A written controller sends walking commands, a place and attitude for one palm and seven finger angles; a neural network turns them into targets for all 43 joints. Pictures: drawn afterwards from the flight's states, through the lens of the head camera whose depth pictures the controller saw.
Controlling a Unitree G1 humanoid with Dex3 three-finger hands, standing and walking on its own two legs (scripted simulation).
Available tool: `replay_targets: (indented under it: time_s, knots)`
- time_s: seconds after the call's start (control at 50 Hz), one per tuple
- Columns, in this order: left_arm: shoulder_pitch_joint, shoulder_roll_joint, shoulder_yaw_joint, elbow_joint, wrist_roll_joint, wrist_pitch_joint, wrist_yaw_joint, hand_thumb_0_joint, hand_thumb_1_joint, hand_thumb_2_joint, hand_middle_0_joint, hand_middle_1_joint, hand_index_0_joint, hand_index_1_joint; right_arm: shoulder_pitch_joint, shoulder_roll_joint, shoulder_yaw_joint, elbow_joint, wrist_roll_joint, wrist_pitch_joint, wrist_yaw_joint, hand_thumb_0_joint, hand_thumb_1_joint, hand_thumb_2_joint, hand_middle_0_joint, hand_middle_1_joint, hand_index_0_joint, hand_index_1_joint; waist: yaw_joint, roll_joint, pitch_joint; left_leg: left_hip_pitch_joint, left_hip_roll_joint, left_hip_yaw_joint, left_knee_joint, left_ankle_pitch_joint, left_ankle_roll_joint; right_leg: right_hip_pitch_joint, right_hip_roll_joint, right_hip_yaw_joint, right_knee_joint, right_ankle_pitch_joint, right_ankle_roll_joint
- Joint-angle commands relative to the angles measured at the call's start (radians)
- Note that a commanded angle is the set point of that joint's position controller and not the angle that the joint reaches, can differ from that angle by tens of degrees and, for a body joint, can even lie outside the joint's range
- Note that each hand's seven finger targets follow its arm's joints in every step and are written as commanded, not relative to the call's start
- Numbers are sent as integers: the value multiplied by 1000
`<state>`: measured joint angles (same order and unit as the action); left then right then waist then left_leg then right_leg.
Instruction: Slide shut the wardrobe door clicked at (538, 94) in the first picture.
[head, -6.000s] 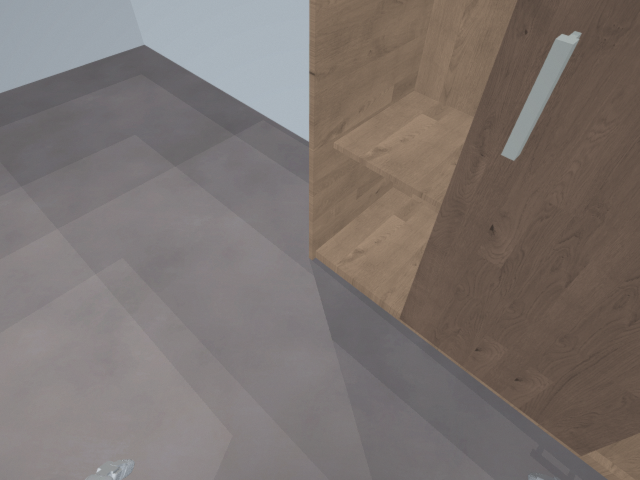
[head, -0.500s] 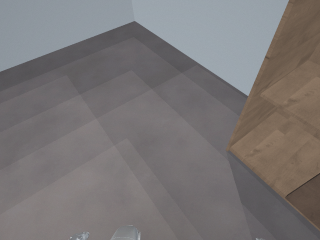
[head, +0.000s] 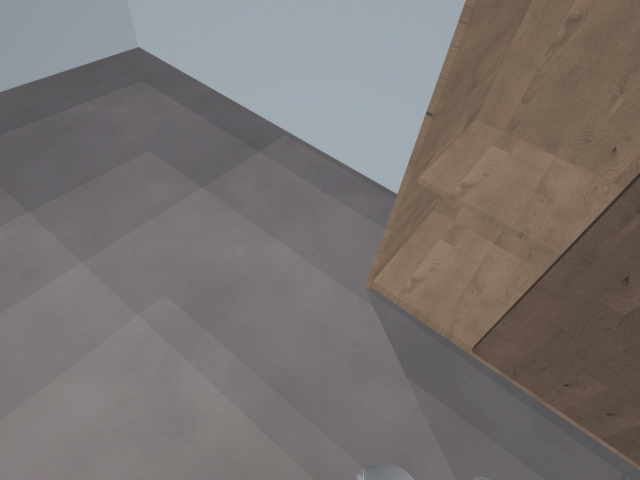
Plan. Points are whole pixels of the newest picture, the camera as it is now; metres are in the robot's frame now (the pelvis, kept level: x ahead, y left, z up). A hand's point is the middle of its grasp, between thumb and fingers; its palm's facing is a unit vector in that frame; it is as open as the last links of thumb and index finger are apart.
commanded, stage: turn to face it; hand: right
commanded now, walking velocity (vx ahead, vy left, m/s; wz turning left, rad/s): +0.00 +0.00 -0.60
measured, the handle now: out of the picture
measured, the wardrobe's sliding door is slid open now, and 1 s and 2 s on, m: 0.41 0.41 0.41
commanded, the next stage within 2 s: take the last steps up to it in 0.84 s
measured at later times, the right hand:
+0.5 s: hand out of the picture -0.04 -0.31 -0.18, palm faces +0.32 +0.92 -0.23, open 7.4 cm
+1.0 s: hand out of the picture -0.01 -0.27 -0.15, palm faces +0.41 +0.88 -0.25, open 7.4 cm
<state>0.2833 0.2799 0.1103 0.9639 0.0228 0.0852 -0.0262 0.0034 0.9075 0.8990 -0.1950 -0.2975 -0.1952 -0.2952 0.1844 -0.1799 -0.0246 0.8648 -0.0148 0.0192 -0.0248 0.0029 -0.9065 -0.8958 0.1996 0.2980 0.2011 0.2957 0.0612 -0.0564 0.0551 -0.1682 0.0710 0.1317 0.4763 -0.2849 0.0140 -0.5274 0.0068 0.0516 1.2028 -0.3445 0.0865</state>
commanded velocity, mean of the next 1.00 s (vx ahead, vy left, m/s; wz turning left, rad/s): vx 0.02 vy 0.00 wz -0.38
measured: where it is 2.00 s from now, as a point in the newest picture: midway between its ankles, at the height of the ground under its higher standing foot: outside the picture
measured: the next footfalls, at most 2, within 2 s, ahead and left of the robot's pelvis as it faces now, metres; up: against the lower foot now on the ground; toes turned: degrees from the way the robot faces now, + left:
right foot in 0.28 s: +0.01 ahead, -0.16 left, +0.00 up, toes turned -16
left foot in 1.00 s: +0.03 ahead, +0.05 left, +0.00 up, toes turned -26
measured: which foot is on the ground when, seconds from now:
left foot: down 0.00-0.28, up 0.30-0.98, down 1.00-1.00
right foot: up 0.00-0.26, down 0.28-1.00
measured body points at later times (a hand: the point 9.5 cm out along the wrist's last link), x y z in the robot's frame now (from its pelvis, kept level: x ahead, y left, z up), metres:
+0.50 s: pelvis -0.03 -0.09 +0.00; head -0.01 -0.13 +0.45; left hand +0.16 +0.13 -0.11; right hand -0.06 -0.36 -0.16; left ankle +0.00 +0.10 -0.64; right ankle -0.03 -0.15 -0.74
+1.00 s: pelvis -0.04 -0.05 -0.01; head -0.02 -0.04 +0.44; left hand +0.05 +0.17 -0.17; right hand -0.03 -0.32 -0.14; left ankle +0.00 +0.06 -0.74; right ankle -0.03 -0.15 -0.74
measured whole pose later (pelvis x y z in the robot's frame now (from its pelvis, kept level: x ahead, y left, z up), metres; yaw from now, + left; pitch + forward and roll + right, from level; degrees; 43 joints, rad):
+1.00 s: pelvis -0.04 -0.05 -0.01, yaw -25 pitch +0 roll -1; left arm 0.33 0.18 0.05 1.03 0.02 0.04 0.01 0.00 0.90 0.90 -0.20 -0.30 -0.20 -0.30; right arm 0.15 -0.19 -0.03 0.93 -0.01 0.03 -0.03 0.00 -0.91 -0.90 0.20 0.30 0.20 0.30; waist 0.05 -0.02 0.02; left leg -0.20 0.01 -0.01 0.50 -0.30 -0.04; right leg -0.28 0.13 0.13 0.46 -0.16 -0.06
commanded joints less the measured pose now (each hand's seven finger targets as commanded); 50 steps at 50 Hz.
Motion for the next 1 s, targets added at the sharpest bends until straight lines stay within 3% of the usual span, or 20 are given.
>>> replay_targets:
  time_s: [0.0,0.06,0.16,0.18,0.22,0.24,0.26,0.28,0.32,0.36,0.38,0.42,0.5,0.62,0.78,0.88,0.92,0.94,0.96,0.98]
  knots:
    - [-80,54,1,-84,0,-14,0,0,900,900,-200,-300,-200,-300,64,-199,-55,-46,-3,-32,-14,0,-900,-900,200,300,200,300,-68,244,-12,95,251,-120,-137,414,83,-90,-33,-31,-26,-18,16]
    - [-142,49,-7,-99,-4,-15,-1,0,900,900,-200,-300,-200,-300,84,-224,-62,-35,-10,-27,-13,0,-900,-900,200,300,200,300,-83,245,-14,97,282,-101,-128,411,107,-50,-44,-63,-139,-69,11]
    - [-182,36,-26,-120,-14,-38,-2,0,900,900,-200,-300,-200,-300,104,-267,-78,-18,-16,-14,-8,0,-900,-900,200,300,200,300,-104,312,-74,112,306,-47,-38,514,104,106,-28,-140,-426,-100,-21]
    - [-173,40,-26,-121,-16,-43,0,0,900,900,-200,-300,-200,-300,104,-268,-81,-12,-17,-12,-7,0,-900,-900,200,300,200,300,-100,308,-85,98,311,-42,-10,512,91,156,-24,-148,-495,-84,-29]
    - [-86,77,-19,-108,-11,-56,2,0,900,900,-200,-300,-200,-300,84,-269,-85,-12,-5,-4,-2,0,-900,-900,200,300,200,300,-43,218,-134,23,285,36,139,426,21,341,-22,-148,-735,128,-46]
    - [-25,158,1,-95,-6,-67,4,0,900,900,-200,-300,-200,-300,98,-233,-77,-26,2,1,2,0,-900,-900,200,300,200,300,-10,22,-191,-142,215,68,339,226,-39,531,-134,2,-815,315,-91]
    - [31,268,29,-90,-7,-73,12,0,900,900,-200,-300,-200,-300,74,-159,-59,-67,6,3,9,0,-900,-900,200,300,200,300,23,-278,-202,-427,73,43,559,-381,-117,636,-401,347,-824,769,-213]
    - [89,288,26,-65,-16,-62,17,0,900,900,-200,-300,-200,-300,22,-177,-50,-84,-2,18,0,0,-900,-900,200,300,200,300,40,-189,-218,-414,74,-63,647,-402,-99,599,-443,311,-798,844,-273]
    - [0,220,11,-78,-6,-67,41,0,900,900,-200,-300,-200,-300,-14,-172,-61,-55,-3,26,-4,0,-900,-900,200,300,200,300,16,-188,-136,-442,81,-113,719,-287,-101,501,-349,262,-819,712,-256]
    - [-109,164,-14,-113,-4,-70,43,0,900,900,-200,-300,-200,-300,14,-187,-68,-22,-4,23,8,0,-900,-900,200,300,200,300,-37,-130,-57,-405,71,-126,736,-141,-103,395,-252,176,-853,594,-217]
    - [-129,154,-20,-120,-7,-74,42,0,900,900,-200,-300,-200,-300,44,-184,-69,-8,-4,22,15,0,-900,-900,200,300,200,300,-53,-87,-67,-385,66,-117,737,-96,-106,387,-233,158,-868,528,-210]
    - [-127,147,-21,-126,-9,-79,40,0,900,900,-200,-300,-200,-300,69,-185,-70,11,-7,25,15,0,-900,-900,200,300,200,300,-62,-79,-64,-377,57,-122,725,-37,-114,378,-203,142,-897,469,-190]
    - [-74,131,-21,-114,-11,-80,42,0,900,900,-200,-300,-200,-300,48,-186,-70,9,-9,25,8,0,-900,-900,200,300,200,300,-48,-54,-75,-392,47,-142,687,-9,-123,417,-201,194,-919,427,-194]
    - [-2,109,-20,-85,-6,-84,51,0,900,900,-200,-300,-200,-300,-11,-170,-64,-4,-3,21,0,0,-900,-900,200,300,200,300,-30,-58,-96,-409,32,-165,604,-59,-124,497,-217,289,-905,501,-220]
    - [41,88,-24,-41,2,-75,56,0,900,900,-200,-300,-200,-300,-78,-132,-45,-12,3,22,-3,0,-900,-900,200,300,200,300,-13,-38,-70,-287,-16,-160,413,-155,-89,405,-213,396,-925,359,-277]
    - [30,83,-25,-20,3,-71,53,0,900,900,-200,-300,-200,-300,-19,-112,-38,3,10,11,-9,0,-900,-900,200,300,200,300,-40,-50,-93,-135,-56,-151,210,-120,-62,339,-184,404,-896,398,-268]
    - [19,70,-27,-10,-1,-70,49,0,900,900,-200,-300,-200,-300,37,-105,-37,25,13,2,-15,0,-900,-900,200,300,200,300,-64,-38,-120,-23,-63,-139,47,-12,-53,306,-149,370,-868,358,-235]
    - [19,54,-32,-1,-6,-72,47,0,900,900,-200,-300,-200,-300,76,-105,-35,45,14,-8,-16,0,-900,-900,200,300,200,300,-77,-19,-152,88,-52,-140,-87,70,-50,265,-117,340,-843,252,-201]
    - [36,13,-38,7,-12,-73,42,0,900,900,-200,-300,-200,-300,94,-139,-39,61,7,-19,-19,0,-900,-900,200,300,200,300,-76,69,-144,215,28,-217,-175,32,-25,143,-64,268,-788,76,-152]
    - [41,-37,-46,-7,-17,-78,38,0,900,900,-200,-300,-200,-300,123,-207,-51,64,-8,-29,-21,0,-900,-900,200,300,200,300,-89,278,-127,284,229,-476,-271,-171,50,-35,51,107,-588,-102,-96]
